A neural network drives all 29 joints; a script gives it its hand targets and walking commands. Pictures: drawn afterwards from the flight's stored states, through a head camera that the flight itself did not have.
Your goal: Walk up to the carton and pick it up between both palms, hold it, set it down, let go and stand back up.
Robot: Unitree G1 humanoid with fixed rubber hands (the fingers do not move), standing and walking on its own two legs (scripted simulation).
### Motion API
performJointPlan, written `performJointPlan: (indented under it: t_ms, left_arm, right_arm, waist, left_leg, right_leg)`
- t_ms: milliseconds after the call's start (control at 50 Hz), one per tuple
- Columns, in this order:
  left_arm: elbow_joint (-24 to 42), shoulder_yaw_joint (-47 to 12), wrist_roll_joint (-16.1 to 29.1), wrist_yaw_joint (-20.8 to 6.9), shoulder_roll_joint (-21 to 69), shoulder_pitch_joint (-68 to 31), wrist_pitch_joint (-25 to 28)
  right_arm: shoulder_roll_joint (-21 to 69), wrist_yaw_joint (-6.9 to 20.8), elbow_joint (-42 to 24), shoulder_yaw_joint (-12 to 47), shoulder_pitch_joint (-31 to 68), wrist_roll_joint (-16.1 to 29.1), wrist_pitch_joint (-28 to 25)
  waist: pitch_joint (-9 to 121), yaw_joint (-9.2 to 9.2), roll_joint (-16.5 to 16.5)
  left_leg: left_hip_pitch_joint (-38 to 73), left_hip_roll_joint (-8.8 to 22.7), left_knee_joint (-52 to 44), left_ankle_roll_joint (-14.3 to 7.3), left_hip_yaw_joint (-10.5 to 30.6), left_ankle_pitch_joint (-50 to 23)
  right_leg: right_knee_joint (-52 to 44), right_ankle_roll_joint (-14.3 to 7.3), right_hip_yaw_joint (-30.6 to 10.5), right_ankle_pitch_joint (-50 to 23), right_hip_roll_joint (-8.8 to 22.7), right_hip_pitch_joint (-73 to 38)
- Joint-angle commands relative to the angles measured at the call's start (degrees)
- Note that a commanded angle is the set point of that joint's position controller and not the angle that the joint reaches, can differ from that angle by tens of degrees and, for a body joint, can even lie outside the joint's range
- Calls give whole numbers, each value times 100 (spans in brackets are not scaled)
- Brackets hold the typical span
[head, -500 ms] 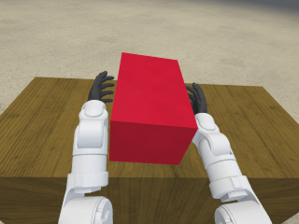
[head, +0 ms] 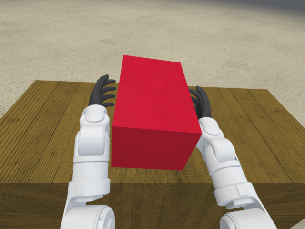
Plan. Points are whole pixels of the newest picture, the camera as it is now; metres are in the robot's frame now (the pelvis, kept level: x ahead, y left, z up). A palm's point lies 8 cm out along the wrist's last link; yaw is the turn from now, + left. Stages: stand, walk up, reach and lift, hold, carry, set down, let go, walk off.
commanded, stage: hold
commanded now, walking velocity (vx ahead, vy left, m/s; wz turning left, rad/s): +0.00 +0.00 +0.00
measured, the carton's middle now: (150, 107) +0.38 +0.01 +0.17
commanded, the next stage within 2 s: none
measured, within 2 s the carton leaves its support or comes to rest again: neither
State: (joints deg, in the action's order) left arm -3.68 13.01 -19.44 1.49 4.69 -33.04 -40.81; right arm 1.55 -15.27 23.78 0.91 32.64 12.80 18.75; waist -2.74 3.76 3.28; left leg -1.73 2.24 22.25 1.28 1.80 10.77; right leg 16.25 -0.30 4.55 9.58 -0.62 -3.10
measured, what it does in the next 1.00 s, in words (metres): stands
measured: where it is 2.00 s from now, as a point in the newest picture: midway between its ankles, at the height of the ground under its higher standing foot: outside the picture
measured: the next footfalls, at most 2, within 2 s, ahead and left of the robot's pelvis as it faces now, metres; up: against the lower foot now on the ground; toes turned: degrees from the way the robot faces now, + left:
none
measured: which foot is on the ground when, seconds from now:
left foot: down 0.00-1.00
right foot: down 0.00-1.00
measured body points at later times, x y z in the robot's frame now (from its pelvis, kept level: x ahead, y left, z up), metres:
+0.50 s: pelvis +0.00 +0.00 +0.00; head -0.05 +0.03 +0.45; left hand +0.36 +0.14 +0.20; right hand +0.36 -0.12 +0.17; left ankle +0.03 +0.13 -0.75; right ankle +0.01 -0.11 -0.75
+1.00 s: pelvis +0.00 +0.00 +0.00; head -0.05 +0.03 +0.45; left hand +0.37 +0.15 +0.20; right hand +0.36 -0.12 +0.17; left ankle +0.03 +0.13 -0.75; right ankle +0.01 -0.11 -0.75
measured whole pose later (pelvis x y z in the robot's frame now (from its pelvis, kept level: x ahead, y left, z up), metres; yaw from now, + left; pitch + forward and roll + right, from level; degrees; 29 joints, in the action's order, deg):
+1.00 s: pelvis +0.00 +0.00 +0.00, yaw +0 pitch -10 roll -1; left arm -5.4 13.0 -19.8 1.4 4.4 -34.1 -40.2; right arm 2.1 -14.5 25.7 -0.3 33.6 11.5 17.2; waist -3.0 3.6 3.6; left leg -2.4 2.2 22.1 1.3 1.8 10.2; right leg 16.6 -0.4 4.5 9.3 -0.6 -2.2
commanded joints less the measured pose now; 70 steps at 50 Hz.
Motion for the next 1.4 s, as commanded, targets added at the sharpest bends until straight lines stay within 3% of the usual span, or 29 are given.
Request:
performJointPlan:
  t_ms: [0,180,420,520,600,700,820,1120,1380]
  left_arm:
    - [231,-3001,942,-856,3659,-3205,178]
    - [-44,-2830,843,-867,3654,-3311,189]
    - [216,-2970,924,-843,3651,-3253,234]
    - [-142,-2782,833,-871,3577,-3302,212]
    - [-9,-2893,904,-851,3682,-3454,279]
    - [-170,-2768,837,-840,3621,-3358,277]
    - [76,-2908,895,-832,3662,-3350,275]
    - [109,-2928,874,-819,3642,-3340,264]
    - [149,-2944,881,-823,3564,-3242,247]
  right_arm:
    - [3276,498,-2142,2358,5195,350,-528]
    - [3250,554,-1837,2153,5290,202,-566]
    - [3303,524,-2099,2346,5281,311,-655]
    - [3279,577,-1747,2124,5267,128,-622]
    - [3326,596,-1887,2129,5417,165,-696]
    - [3289,577,-1788,2143,5390,139,-676]
    - [3295,575,-1851,2207,5265,223,-678]
    - [3255,598,-1912,2207,5304,214,-682]
    - [3252,556,-1962,2288,5200,266,-662]
  waist:
    - [2264,98,-544]
    - [2086,91,-536]
    - [2385,87,-557]
    - [2015,58,-478]
    - [2348,86,-591]
    - [2196,17,-476]
    - [2337,98,-565]
    - [2331,67,-583]
    - [2353,89,-540]
  left_leg:
    - [762,-376,-199,0,-210,-1649]
    - [675,-373,-287,-30,-252,-1287]
    - [832,-383,-167,-15,-221,-1747]
    - [604,-384,-349,-97,-284,-1048]
    - [716,-388,-265,-55,-263,-1283]
    - [635,-377,-290,-82,-264,-1271]
    - [818,-378,-190,-17,-232,-1606]
    - [778,-361,-221,-23,-228,-1458]
    - [825,-374,-190,-33,-191,-1639]
  right_leg:
    - [-190,213,12,-1086,-292,-87]
    - [-246,179,36,-693,-284,11]
    - [-149,217,28,-1274,-284,-131]
    - [-269,196,30,-550,-240,58]
    - [-211,181,40,-738,-256,67]
    - [-221,204,43,-752,-275,18]
    - [-183,191,42,-1009,-282,10]
    - [-187,172,42,-820,-274,59]
    - [-162,196,15,-1147,-264,-60]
